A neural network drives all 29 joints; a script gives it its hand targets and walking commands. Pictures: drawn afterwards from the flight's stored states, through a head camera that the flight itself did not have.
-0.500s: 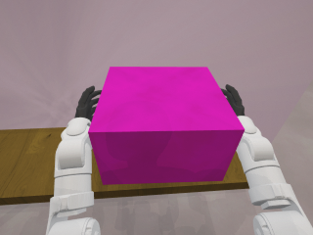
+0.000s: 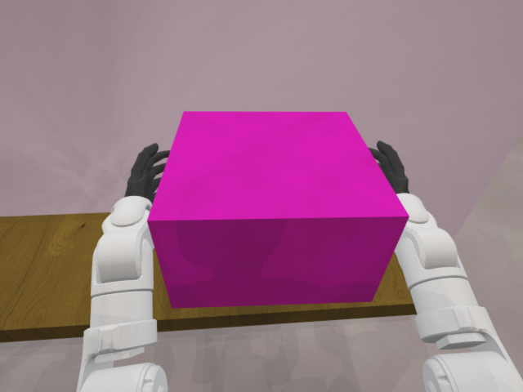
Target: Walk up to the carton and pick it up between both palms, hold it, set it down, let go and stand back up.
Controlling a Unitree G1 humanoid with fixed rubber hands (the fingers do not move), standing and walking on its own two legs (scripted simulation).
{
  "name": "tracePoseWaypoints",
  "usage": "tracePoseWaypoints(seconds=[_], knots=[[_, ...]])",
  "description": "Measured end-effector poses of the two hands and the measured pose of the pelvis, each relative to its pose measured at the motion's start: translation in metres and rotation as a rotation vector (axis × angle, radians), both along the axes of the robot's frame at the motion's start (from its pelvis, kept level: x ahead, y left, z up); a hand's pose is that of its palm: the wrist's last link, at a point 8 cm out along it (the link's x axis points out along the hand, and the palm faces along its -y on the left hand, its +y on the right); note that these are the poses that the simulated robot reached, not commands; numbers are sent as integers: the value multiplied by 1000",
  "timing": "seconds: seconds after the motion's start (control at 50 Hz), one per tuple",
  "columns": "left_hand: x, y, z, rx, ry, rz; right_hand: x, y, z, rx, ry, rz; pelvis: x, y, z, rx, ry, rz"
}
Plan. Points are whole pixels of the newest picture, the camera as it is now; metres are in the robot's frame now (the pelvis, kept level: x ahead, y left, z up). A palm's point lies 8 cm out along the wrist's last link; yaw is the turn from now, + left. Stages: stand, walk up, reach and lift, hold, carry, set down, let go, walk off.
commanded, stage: hold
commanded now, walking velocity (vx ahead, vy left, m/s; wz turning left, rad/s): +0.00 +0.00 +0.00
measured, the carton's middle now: (269, 198) +0.36 +0.01 +0.15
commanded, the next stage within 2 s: none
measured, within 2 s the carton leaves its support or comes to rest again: neither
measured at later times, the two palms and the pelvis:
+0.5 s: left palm (142, 197) +0.35 +0.19 +0.17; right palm (391, 194) +0.36 -0.18 +0.17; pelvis +0.00 +0.00 +0.00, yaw +0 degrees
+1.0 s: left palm (142, 197) +0.35 +0.19 +0.17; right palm (391, 194) +0.36 -0.18 +0.17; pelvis +0.00 +0.00 +0.00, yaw +0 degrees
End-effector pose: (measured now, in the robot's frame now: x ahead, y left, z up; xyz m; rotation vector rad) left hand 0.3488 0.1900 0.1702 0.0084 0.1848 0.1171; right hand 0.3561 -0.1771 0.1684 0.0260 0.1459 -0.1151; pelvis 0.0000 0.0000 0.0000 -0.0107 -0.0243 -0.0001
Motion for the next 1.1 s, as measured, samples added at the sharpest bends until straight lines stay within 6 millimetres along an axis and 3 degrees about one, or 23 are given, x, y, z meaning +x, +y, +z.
tracePoseWaypoints(seconds=[1.1], knots=[[0,0,0,0,0,0,0,0,0,0,0,0,0,0,0,0,0,0]])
